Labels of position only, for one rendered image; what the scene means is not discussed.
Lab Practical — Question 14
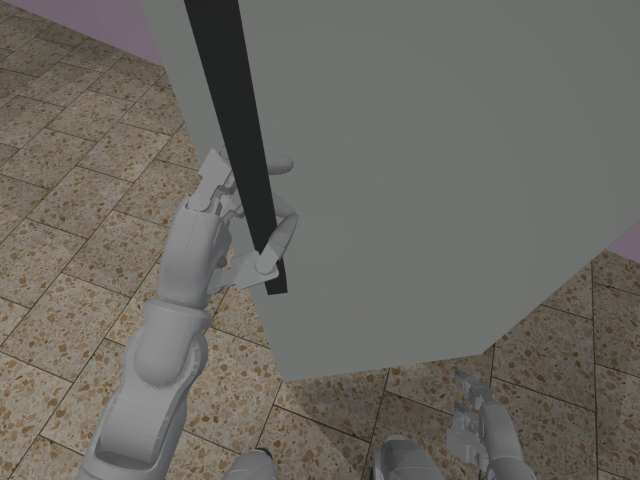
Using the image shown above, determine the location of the robot right hand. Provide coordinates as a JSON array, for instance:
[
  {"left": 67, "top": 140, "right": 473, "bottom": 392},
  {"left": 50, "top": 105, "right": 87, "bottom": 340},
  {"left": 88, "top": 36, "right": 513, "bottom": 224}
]
[{"left": 446, "top": 370, "right": 524, "bottom": 474}]

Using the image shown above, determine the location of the handle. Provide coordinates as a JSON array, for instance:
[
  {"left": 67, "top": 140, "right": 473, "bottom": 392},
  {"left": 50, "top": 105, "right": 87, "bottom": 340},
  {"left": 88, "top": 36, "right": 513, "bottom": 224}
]
[{"left": 184, "top": 0, "right": 288, "bottom": 295}]

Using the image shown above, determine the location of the right robot shin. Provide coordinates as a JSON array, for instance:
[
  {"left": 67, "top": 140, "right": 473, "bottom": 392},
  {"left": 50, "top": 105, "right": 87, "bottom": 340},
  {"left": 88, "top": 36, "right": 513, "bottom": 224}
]
[{"left": 384, "top": 434, "right": 405, "bottom": 443}]

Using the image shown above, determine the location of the left robot forearm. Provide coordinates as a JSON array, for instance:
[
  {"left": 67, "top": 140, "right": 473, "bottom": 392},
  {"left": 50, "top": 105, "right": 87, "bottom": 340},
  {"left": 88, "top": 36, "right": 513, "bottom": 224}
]
[{"left": 75, "top": 298, "right": 213, "bottom": 480}]

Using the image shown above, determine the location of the robot left hand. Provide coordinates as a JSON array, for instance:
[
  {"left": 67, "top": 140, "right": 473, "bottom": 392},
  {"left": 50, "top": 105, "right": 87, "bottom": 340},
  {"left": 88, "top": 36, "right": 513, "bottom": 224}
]
[{"left": 157, "top": 137, "right": 299, "bottom": 310}]

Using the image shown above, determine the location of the fridge door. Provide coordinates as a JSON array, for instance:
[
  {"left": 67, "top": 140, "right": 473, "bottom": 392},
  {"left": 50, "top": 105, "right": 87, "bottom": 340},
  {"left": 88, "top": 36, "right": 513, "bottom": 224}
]
[{"left": 139, "top": 0, "right": 640, "bottom": 383}]

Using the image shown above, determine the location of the right robot forearm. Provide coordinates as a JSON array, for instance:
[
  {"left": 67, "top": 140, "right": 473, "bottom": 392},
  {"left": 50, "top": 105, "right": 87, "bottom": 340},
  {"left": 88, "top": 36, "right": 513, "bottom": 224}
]
[{"left": 486, "top": 457, "right": 537, "bottom": 480}]

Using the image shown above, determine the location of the left robot foot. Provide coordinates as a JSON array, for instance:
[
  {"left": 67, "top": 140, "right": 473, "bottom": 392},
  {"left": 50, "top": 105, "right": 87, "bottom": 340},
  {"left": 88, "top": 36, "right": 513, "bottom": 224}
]
[{"left": 254, "top": 448, "right": 272, "bottom": 459}]

